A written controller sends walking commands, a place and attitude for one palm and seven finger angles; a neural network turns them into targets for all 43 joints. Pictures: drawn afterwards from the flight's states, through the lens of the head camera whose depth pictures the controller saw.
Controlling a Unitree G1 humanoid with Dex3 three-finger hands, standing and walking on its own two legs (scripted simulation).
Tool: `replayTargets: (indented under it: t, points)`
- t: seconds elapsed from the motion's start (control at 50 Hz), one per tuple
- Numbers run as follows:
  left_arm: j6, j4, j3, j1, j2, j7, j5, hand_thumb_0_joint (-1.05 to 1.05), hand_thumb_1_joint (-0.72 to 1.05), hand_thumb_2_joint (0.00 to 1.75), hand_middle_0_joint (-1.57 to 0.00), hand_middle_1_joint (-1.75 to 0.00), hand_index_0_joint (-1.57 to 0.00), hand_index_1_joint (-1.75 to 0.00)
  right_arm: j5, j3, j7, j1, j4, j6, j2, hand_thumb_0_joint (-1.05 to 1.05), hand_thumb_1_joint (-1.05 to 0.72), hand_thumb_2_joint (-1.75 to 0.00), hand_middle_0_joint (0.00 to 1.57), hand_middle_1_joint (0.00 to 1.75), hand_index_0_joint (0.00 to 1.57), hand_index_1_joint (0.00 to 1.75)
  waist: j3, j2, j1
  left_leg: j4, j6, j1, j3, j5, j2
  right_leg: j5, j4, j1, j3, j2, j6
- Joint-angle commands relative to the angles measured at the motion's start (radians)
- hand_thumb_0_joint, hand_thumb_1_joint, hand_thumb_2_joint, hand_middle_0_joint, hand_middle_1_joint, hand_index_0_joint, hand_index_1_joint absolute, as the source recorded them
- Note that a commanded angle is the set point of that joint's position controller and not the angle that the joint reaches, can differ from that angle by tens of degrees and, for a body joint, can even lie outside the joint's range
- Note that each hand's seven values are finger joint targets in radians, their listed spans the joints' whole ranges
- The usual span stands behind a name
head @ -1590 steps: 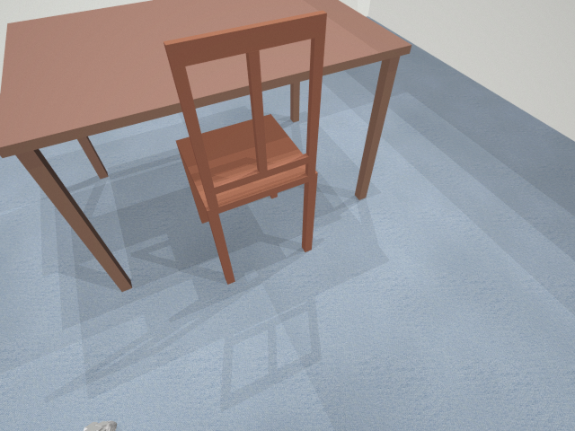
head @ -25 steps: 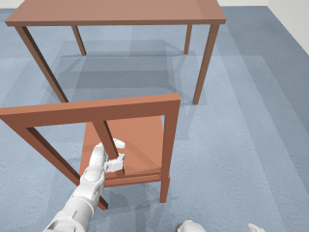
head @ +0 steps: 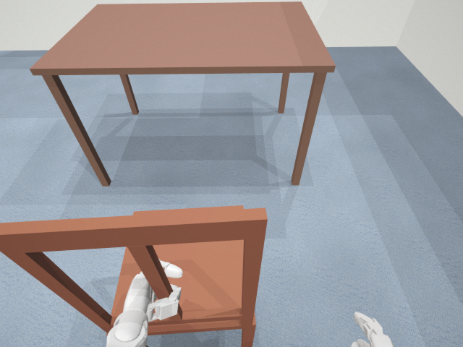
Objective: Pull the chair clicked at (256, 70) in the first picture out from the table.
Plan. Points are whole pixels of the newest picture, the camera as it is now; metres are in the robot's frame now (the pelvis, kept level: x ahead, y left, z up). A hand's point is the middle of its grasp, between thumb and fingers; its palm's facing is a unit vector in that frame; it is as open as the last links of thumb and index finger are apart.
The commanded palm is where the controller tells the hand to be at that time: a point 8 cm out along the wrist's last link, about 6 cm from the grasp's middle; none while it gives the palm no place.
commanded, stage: stop walking, hand still on the chair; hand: left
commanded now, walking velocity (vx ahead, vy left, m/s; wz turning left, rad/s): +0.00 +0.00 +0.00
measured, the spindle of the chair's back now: (162, 287) +0.24 +0.15 -0.06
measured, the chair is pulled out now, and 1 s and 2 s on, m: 0.72 0.72 0.72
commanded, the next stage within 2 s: open the thumb and straighten the fingers in 0.22 s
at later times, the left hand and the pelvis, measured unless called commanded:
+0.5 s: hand (170, 297) +0.23 +0.13 -0.07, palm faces +0.01 -0.99 -0.12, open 6.6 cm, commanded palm +0.20 +0.18 -0.05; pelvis +0.01 +0.00 -0.01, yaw +2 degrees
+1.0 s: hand (165, 299) +0.22 +0.14 -0.07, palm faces +0.04 -0.99 -0.15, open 16.6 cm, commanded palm +0.21 +0.19 -0.05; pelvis +0.02 +0.00 -0.04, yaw +4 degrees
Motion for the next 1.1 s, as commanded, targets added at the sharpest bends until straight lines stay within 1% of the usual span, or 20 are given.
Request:
replayTargets:
  t: [0.0, 0.08, 0.2, 0.24, 0.28, 0.3, 0.32, 0.34, 0.36, 0.44, 0.5, 0.54, 0.58, 0.6, 0.64, 0.78, 0.82, 0.88, 0.9, 1.08]
  points:
    - [-0.052, -0.229, 0.037, -0.168, 0.119, 0.015, 0.012, 0.0, 0.9, 0.9, -0.5, -1.45, -0.5, -1.45, 0.003, -0.026, -0.011, -0.066, -0.138, -0.032, -0.095, 0.0, -0.9, -0.9, 0.2, 0.3, 0.2, 0.3, -0.149, 0.015, -0.007, -0.077, 0.035, -0.003, -0.052, 0.207, 0.074, 0.165, -0.045, 0.101, 0.069, -0.089, -0.032]
    - [-0.05, -0.254, 0.027, -0.146, 0.117, 0.014, 0.007, 0.0, 0.9, 0.9, -0.5, -1.45, -0.5, -1.45, 0.005, -0.029, -0.013, -0.069, -0.146, -0.024, -0.097, 0.0, -0.9, -0.9, 0.2, 0.3, 0.2, 0.3, -0.173, -0.017, -0.009, -0.074, 0.032, 0.01, -0.058, 0.259, 0.079, 0.227, -0.034, 0.134, 0.055, -0.093, -0.031]
    - [-0.045, -0.25, 0.02, -0.14, 0.108, 0.017, 0.01, 0.0, 0.9, 0.9, -0.5, -1.45, -0.5, -1.45, 0.002, -0.024, -0.015, -0.069, -0.148, -0.009, -0.095, 0.0, -0.9, -0.9, 0.2, 0.3, 0.2, 0.3, -0.133, -0.004, -0.006, -0.088, 0.033, -0.008, -0.056, 0.18, 0.074, 0.135, -0.059, 0.1, 0.062, -0.091, -0.03]
    - [-0.044, -0.244, 0.016, -0.139, 0.103, 0.018, 0.01, 0.0, 0.9, 0.9, -0.5, -1.45, -0.5, -1.45, 0.001, -0.022, -0.015, -0.072, -0.149, -0.005, -0.093, 0.0, -0.9, -0.9, 0.2, 0.3, 0.2, 0.3, -0.141, -0.027, -0.005, -0.085, 0.035, -0.005, -0.058, 0.177, 0.074, 0.132, -0.063, 0.102, 0.064, -0.091, -0.03]
    - [-0.044, -0.244, 0.015, -0.138, 0.111, 0.019, 0.01, 0.0, 0.9, 0.9, -0.5, -1.45, -0.5, -1.45, 0.003, -0.024, -0.017, -0.068, -0.143, -0.005, -0.097, 0.0, -0.9, -0.9, 0.2, 0.3, 0.2, 0.3, -0.141, -0.007, -0.008, -0.087, 0.034, -0.004, -0.057, 0.187, 0.073, 0.142, -0.062, 0.1, 0.059, -0.092, -0.031]
    - [-0.049, -0.29, 0.059, -0.094, 0.148, 0.025, 0.012, 0.0, 0.9, 0.9, -0.5, -1.45, -0.5, -1.45, 0.001, -0.025, -0.015, -0.067, -0.153, -0.004, -0.096, 0.0, -0.9, -0.9, 0.2, 0.3, 0.2, 0.3, -0.152, -0.009, 0.0, -0.089, 0.034, -0.006, -0.062, 0.196, 0.076, 0.152, -0.057, 0.117, 0.058, -0.092, -0.03]
    - [0.007, -0.164, -0.038, -0.02, 0.002, -0.005, -0.048, 0.0, 0.78, 0.84, -0.5, -1.45, -0.5, -1.45, 0.05, -0.033, 0.023, -0.075, -0.156, -0.019, -0.117, 0.0, -0.9, -0.9, 0.2, 0.3, 0.2, 0.3, -0.101, -0.133, -0.051, -0.041, 0.02, -0.117, -0.016, 0.137, 0.04, 0.089, 0.002, 0.051, -0.052, -0.054, -0.018]
    - [0.004, -0.271, 0.009, -0.1, 0.061, -0.019, -0.052, 0.0, 0.66, 0.78, -0.5, -1.45, -0.5, -1.45, 0.048, -0.036, 0.041, -0.082, -0.17, -0.034, -0.123, 0.0, -0.9, -0.9, 0.2, 0.3, 0.2, 0.3, -0.121, -0.153, -0.028, -0.018, 0.023, -0.171, -0.019, 0.12, 0.032, 0.082, 0.026, 0.038, -0.05, -0.046, -0.02]
    - [-0.004, -0.337, 0.056, -0.095, 0.118, -0.027, -0.052, 0.0, 0.54, 0.73, -0.5, -1.45, -0.5, -1.45, 0.047, -0.047, 0.049, -0.09, -0.183, -0.052, -0.119, 0.0, -0.9, -0.9, 0.2, 0.3, 0.2, 0.3, -0.168, -0.101, -0.014, 0.005, 0.026, -0.182, -0.011, 0.095, 0.021, 0.049, 0.042, 0.033, -0.039, -0.046, -0.02]
    - [0.018, -0.463, 0.02, -0.029, 0.098, -0.044, -0.038, 0.0, 0.05, 0.49, -0.5, -1.45, -0.5, -1.45, 0.039, -0.041, 0.065, -0.092, -0.212, -0.109, -0.103, 0.0, -0.9, -0.9, 0.2, 0.3, 0.2, 0.3, -0.202, 0.035, -0.01, 0.072, 0.021, -0.219, -0.006, 0.094, 0.005, 0.028, 0.101, -0.029, -0.041, -0.043, -0.029]
    - [0.063, -0.477, 0.023, 0.037, 0.088, -0.047, -0.046, 0.0, -0.31, 0.32, -0.5, -1.45, -0.5, -1.45, 0.038, -0.044, 0.065, -0.081, -0.227, -0.132, -0.112, 0.0, -0.9, -0.9, 0.2, 0.3, 0.2, 0.3, -0.21, -0.057, -0.016, 0.115, 0.025, -0.28, -0.013, 0.064, 0.005, 0.01, 0.139, -0.068, -0.049, -0.036, -0.02]
    - [0.085, -0.547, 0.072, -0.039, 0.149, -0.043, -0.045, 0.0, -0.55, 0.2, -0.45, -1.3, -0.45, -1.3, 0.036, -0.045, 0.057, -0.08, -0.234, -0.139, -0.123, 0.0, -0.9, -0.9, 0.2, 0.3, 0.2, 0.3, -0.246, -0.03, -0.018, 0.14, 0.028, -0.3, -0.013, 0.042, -0.003, -0.013, 0.162, -0.084, -0.043, -0.037, -0.018]
    - [0.113, -0.581, 0.057, 0.001, 0.128, -0.041, -0.041, 0.0, -0.55, 0.2, -0.4, -1.16, -0.4, -1.16, 0.034, -0.046, 0.049, -0.077, -0.249, -0.153, -0.117, 0.0, -0.9, -0.9, 0.2, 0.3, 0.2, 0.3, -0.26, -0.002, -0.013, 0.159, 0.026, -0.298, -0.013, 0.06, -0.003, -0.011, 0.185, -0.099, -0.051, -0.035, -0.021]
    - [0.128, -0.579, 0.027, 0.02, 0.091, -0.043, -0.045, 0.0, -0.55, 0.2, -0.38, -1.09, -0.38, -1.09, 0.033, -0.041, 0.047, -0.069, -0.252, -0.158, -0.114, 0.0, -0.9, -0.9, 0.2, 0.3, 0.2, 0.3, -0.26, -0.014, -0.021, 0.174, 0.026, -0.304, -0.015, 0.07, -0.005, 0.004, 0.199, -0.112, -0.059, -0.034, -0.019]
    - [0.149, -0.601, 0.015, 0.044, 0.076, -0.046, -0.048, 0.0, -0.55, 0.2, -0.32, -0.94, -0.32, -0.94, 0.031, -0.042, 0.044, -0.06, -0.262, -0.165, -0.119, 0.0, -0.9, -0.9, 0.2, 0.3, 0.2, 0.3, -0.274, -0.052, -0.023, 0.198, 0.026, -0.321, -0.021, 0.088, -0.006, 0.028, 0.225, -0.126, -0.067, -0.033, -0.016]
    - [0.2, -0.702, 0.025, 0.086, 0.104, -0.051, -0.038, 0.0, -0.55, 0.2, -0.15, -0.43, -0.15, -0.43, 0.024, -0.043, 0.027, -0.032, -0.289, -0.178, -0.13, 0.0, -0.9, -0.9, 0.2, 0.3, 0.2, 0.3, -0.279, -0.064, -0.029, 0.265, 0.028, -0.364, -0.03, 0.119, -0.013, 0.061, 0.28, -0.169, -0.076, -0.033, -0.017]
    - [0.21, -0.705, 0.077, 0.128, 0.15, -0.046, -0.034, 0.0, -0.55, 0.2, -0.1, -0.29, -0.1, -0.29, 0.022, -0.044, 0.024, -0.019, -0.292, -0.176, -0.129, 0.0, -0.9, -0.9, 0.2, 0.3, 0.2, 0.3, -0.295, -0.058, -0.017, 0.28, 0.025, -0.375, -0.029, 0.127, -0.015, 0.07, 0.297, -0.168, -0.076, -0.035, -0.016]
    - [0.221, -0.774, 0.028, 0.148, 0.111, -0.049, -0.028, 0.0, -0.55, 0.2, -0.02, -0.07, -0.02, -0.07, 0.022, -0.04, 0.022, -0.017, -0.309, -0.177, -0.125, 0.0, -0.9, -0.9, 0.2, 0.3, 0.2, 0.3, -0.308, -0.019, -0.026, 0.303, 0.026, -0.37, -0.03, 0.166, -0.017, 0.105, 0.315, -0.181, -0.081, -0.037, -0.02]
    - [0.222, -0.792, 0.029, 0.15, 0.118, -0.048, -0.029, 0.0, -0.55, 0.2, 0.0, 0.0, 0.0, 0.0, 0.022, -0.041, 0.02, -0.01, -0.309, -0.178, -0.126, 0.0, -0.9, -0.9, 0.2, 0.3, 0.2, 0.3, -0.318, -0.05, -0.032, 0.315, 0.028, -0.367, -0.031, 0.167, -0.016, 0.114, 0.318, -0.181, -0.079, -0.037, -0.016]
    - [0.249, -0.854, 0.022, 0.22, 0.127, -0.048, -0.027, 0.0, -0.55, 0.2, 0.0, 0.0, 0.0, 0.0, 0.02, -0.039, 0.004, -0.008, -0.319, -0.183, -0.127, 0.0, -0.9, -0.9, 0.2, 0.3, 0.2, 0.3, -0.307, -0.055, -0.036, 0.346, 0.033, -0.414, -0.042, 0.144, -0.024, 0.092, 0.336, -0.203, -0.089, -0.038, -0.015]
